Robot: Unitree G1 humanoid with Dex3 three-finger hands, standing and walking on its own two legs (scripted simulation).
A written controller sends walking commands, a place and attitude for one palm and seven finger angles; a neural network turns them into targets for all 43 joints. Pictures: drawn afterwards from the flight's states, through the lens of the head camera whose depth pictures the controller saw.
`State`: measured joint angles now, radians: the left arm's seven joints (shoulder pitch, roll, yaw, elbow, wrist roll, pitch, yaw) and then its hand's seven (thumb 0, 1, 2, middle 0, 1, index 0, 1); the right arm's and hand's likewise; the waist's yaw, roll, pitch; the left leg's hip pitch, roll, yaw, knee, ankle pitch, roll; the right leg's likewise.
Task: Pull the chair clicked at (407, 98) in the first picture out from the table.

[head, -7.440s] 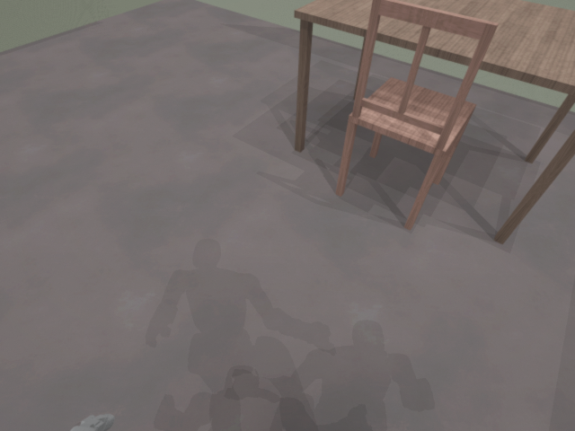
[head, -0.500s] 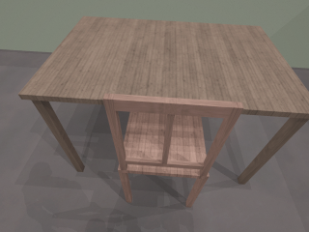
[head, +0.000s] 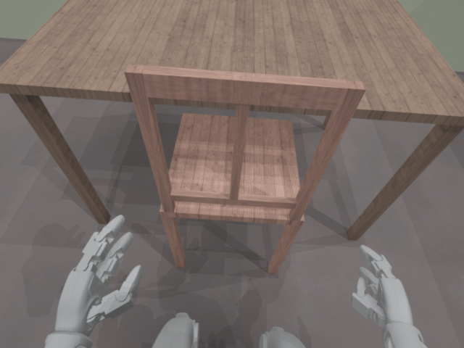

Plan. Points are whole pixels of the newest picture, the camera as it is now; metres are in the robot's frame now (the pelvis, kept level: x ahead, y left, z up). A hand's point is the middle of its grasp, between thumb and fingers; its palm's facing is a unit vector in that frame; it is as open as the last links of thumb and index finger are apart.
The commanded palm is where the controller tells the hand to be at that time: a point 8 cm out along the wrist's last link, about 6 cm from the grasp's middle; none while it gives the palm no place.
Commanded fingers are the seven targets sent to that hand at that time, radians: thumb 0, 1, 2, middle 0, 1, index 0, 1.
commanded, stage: raise the hand toward the chair's back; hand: left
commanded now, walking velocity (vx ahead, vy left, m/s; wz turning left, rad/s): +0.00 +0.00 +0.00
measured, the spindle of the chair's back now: (237, 157) +0.49 +0.02 +0.02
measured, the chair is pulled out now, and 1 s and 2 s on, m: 0.00 0.00 0.00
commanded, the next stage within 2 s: aim the fingers beside a spindle in 1.68 s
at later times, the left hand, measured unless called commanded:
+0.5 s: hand (117, 262) +0.24 +0.20 +0.04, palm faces +0.04 -1.00 -0.06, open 13.6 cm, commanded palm +0.20 +0.26 +0.04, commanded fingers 0.00 -0.20 0.43 -0.09 -0.13 -0.09 -0.13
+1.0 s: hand (99, 252) +0.25 +0.22 +0.05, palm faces +0.03 -1.00 -0.06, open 16.8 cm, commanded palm +0.23 +0.28 +0.05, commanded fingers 0.00 -0.50 0.30 -0.06 -0.08 -0.06 -0.08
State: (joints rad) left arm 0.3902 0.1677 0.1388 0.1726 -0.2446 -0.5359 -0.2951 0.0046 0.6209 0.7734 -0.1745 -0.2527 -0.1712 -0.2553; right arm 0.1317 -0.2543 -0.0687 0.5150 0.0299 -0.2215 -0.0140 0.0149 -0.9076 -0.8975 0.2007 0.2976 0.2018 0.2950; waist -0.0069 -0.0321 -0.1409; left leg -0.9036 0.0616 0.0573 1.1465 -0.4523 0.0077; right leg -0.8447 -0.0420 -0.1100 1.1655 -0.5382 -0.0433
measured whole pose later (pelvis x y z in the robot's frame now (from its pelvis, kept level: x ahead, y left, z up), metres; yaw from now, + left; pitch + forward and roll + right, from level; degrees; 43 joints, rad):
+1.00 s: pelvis +0.02 +0.02 +0.01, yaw +1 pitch +14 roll -3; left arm 0.32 0.24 0.18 0.06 -0.25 -0.42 -0.25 -0.01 -0.46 0.31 -0.07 -0.08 -0.06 -0.09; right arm 0.20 -0.22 0.02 0.52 0.03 -0.19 -0.05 0.02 -0.90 -0.90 0.20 0.30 0.20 0.30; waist -0.01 0.03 -0.12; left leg -0.90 0.05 0.03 1.11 -0.47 0.03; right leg -0.80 -0.04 -0.14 1.07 -0.52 -0.01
